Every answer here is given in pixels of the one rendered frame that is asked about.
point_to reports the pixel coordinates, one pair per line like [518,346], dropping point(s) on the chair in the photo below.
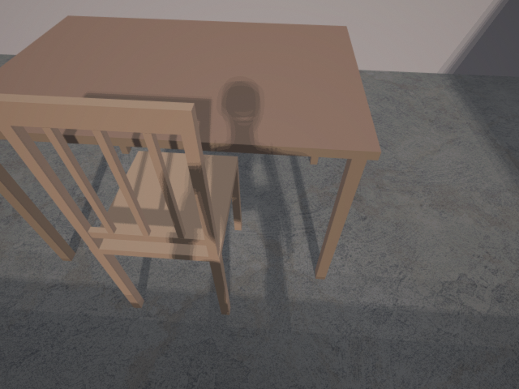
[168,206]

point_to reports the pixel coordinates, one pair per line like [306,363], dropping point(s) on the table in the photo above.
[277,89]

